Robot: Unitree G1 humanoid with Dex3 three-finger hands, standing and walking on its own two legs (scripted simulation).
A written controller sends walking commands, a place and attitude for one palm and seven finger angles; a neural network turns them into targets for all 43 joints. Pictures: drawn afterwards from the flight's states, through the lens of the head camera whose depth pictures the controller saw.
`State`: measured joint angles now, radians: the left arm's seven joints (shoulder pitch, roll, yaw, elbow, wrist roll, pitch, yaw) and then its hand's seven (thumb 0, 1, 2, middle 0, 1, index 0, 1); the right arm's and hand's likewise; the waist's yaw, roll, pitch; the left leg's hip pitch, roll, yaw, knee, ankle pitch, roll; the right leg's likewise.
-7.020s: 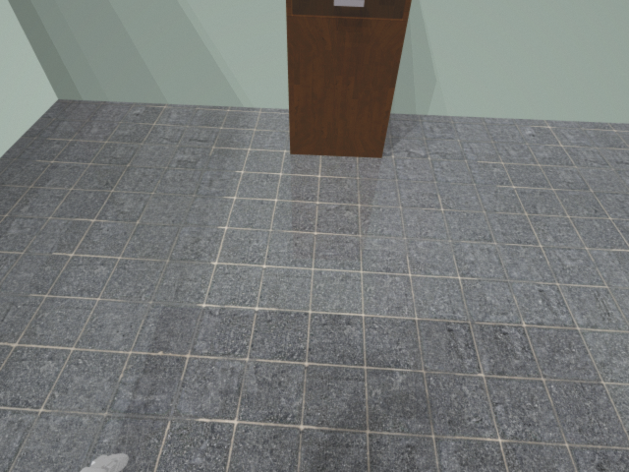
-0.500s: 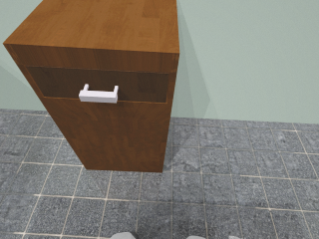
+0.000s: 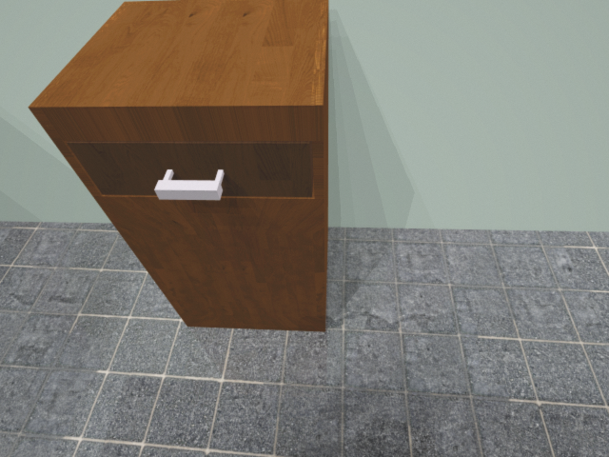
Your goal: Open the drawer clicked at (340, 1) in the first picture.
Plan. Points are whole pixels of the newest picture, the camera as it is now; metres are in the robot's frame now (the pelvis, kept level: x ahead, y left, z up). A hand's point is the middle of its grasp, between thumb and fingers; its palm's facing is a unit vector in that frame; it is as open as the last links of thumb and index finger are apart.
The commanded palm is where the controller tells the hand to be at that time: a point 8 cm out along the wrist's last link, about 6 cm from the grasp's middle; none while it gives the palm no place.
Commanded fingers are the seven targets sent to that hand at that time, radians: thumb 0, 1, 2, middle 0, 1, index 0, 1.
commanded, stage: come to a stop and stand still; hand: left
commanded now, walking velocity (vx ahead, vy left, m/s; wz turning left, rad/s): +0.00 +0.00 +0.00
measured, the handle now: (192, 182) +0.57 +0.28 -0.01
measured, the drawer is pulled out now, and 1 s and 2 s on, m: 0.00 0.00 0.00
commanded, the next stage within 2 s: look again from close up in 0.54 s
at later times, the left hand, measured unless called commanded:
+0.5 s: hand out of the picture +0.03 +0.22 -0.19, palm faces +0.01 -0.98 -0.19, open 7.3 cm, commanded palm none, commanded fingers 0.00 0.90 0.90 -0.20 -0.30 -0.20 -0.30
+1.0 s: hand out of the picture +0.02 +0.21 -0.18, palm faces -0.01 -0.97 -0.23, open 7.4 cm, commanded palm none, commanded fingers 0.00 0.90 0.90 -0.20 -0.30 -0.20 -0.30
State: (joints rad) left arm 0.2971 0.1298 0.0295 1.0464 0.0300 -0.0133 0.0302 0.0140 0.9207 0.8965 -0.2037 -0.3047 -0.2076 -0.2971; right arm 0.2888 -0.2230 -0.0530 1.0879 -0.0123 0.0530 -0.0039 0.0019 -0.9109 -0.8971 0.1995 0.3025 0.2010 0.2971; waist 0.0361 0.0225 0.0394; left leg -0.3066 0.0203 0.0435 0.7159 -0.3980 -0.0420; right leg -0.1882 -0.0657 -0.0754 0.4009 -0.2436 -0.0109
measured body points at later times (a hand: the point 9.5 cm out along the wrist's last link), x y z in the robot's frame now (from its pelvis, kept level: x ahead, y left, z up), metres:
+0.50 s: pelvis +0.02 +0.05 -0.01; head +0.03 +0.05 +0.44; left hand +0.03 +0.27 -0.17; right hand +0.05 -0.19 -0.16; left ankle -0.03 +0.15 -0.75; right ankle -0.02 -0.11 -0.75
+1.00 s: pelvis +0.00 +0.03 -0.02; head +0.01 +0.01 +0.43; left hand +0.02 +0.26 -0.17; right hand +0.00 -0.19 -0.18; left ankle -0.03 +0.15 -0.75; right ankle -0.02 -0.11 -0.75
